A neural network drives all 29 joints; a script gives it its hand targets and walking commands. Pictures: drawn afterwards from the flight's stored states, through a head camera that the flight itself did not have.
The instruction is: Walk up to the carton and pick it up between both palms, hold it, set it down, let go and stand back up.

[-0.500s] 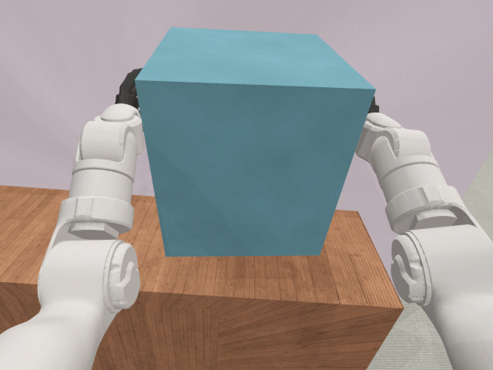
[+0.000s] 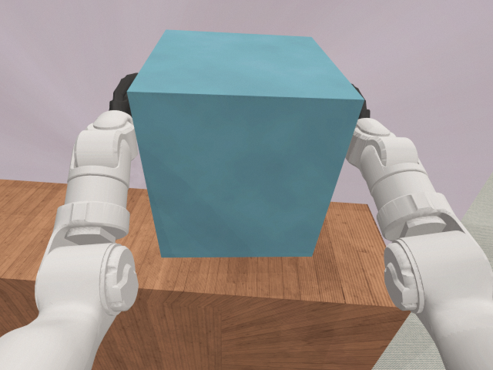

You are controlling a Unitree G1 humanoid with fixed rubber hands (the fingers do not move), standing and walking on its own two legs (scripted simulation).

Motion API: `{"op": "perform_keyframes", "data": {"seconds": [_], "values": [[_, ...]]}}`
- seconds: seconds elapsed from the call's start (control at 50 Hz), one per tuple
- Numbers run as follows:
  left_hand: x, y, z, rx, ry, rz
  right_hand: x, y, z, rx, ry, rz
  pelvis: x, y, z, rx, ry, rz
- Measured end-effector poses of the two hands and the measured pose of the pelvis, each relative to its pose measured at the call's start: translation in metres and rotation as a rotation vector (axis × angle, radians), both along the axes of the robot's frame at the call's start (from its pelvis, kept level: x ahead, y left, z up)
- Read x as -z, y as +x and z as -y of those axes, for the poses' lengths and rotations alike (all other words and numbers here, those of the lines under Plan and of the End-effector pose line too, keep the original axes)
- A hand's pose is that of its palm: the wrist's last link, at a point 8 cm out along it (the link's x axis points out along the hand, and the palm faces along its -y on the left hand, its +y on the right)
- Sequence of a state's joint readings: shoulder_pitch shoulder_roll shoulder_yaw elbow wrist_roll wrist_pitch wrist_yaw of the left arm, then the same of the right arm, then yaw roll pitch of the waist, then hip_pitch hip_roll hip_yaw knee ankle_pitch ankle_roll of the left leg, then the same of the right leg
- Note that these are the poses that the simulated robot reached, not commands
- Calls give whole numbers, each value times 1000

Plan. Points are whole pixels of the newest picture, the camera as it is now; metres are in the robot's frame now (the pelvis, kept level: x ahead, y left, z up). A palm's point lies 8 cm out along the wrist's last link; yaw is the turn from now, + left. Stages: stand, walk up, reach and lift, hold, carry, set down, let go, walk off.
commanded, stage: set down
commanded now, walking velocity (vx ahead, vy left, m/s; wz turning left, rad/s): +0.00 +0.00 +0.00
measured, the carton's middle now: (239, 143) +0.45 +0.01 +0.23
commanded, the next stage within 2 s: none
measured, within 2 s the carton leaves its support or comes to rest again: neither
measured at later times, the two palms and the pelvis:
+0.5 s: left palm (134, 134) +0.42 +0.18 +0.26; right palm (354, 140) +0.41 -0.18 +0.26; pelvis +0.01 +0.01 +0.00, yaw -1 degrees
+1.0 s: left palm (134, 146) +0.42 +0.18 +0.24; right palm (346, 151) +0.42 -0.17 +0.23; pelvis +0.00 +0.00 +0.00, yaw +0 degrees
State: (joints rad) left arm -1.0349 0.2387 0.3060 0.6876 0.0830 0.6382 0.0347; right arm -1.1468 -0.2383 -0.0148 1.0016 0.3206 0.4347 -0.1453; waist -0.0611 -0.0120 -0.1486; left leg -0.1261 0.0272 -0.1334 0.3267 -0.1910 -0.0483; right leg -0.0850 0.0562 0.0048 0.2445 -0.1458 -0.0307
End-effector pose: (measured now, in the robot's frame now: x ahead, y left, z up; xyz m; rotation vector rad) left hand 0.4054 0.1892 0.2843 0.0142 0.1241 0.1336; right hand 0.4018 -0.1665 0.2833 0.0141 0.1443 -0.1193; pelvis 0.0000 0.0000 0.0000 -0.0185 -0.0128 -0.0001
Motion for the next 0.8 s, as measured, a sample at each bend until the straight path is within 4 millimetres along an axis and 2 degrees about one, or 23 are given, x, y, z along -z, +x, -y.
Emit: {"op": "perform_keyframes", "data": {"seconds": [0.12, 0.32, 0.48, 0.62, 0.72, 0.8], "values": [[12, 4, 0, 7, -18, -14, 6, 1, 0, 16, 20, -12, 0, 2, -4, -9, 0, -7], [8, 10, 9, 13, -39, -4, 0, 3, 8, 20, 34, 4, 0, 7, -10, 19, 0, -2], [24, 11, 10, -1, -4, -39, 22, 9, 9, 0, 21, -26, 0, 6, -10, 20, 1, 0], [26, 4, 9, -30, -11, -22, 34, 10, 8, -23, 41, -9, 1, 6, -7, 10, 1, -7], [37, 8, 10, -34, -20, -84, 46, 14, 9, -27, 34, -70, 0, 3, -3, 9, 9, -8], [39, 11, 9, -34, -2, -51, 49, 18, 9, -34, 21, -37, 1, 2, 0, 9, 7, -27]]}}
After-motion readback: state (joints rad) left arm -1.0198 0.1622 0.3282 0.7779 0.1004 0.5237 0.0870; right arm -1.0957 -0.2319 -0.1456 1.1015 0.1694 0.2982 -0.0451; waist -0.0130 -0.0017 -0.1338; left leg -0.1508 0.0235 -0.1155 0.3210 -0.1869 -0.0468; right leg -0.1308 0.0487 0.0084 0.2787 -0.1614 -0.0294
